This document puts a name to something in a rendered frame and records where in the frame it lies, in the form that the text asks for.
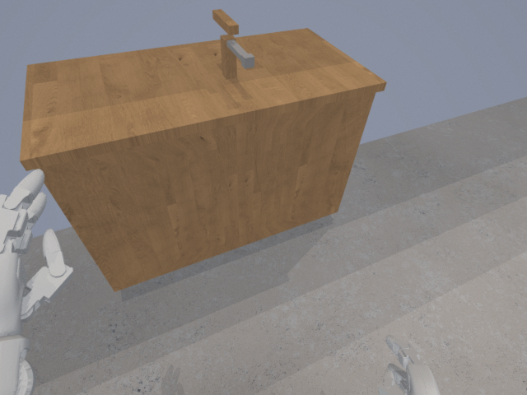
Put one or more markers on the counter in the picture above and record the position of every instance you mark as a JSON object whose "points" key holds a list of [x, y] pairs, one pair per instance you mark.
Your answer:
{"points": [[162, 158]]}

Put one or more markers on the tap lever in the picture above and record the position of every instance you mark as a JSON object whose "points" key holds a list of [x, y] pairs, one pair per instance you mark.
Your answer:
{"points": [[247, 59]]}

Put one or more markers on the left robot forearm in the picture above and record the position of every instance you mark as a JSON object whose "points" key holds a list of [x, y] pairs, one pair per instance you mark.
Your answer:
{"points": [[17, 375]]}

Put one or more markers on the left robot hand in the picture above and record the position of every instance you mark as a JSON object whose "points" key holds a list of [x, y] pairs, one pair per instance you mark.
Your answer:
{"points": [[18, 214]]}

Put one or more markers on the right robot hand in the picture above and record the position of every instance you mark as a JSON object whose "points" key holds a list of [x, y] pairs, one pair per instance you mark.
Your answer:
{"points": [[418, 378]]}

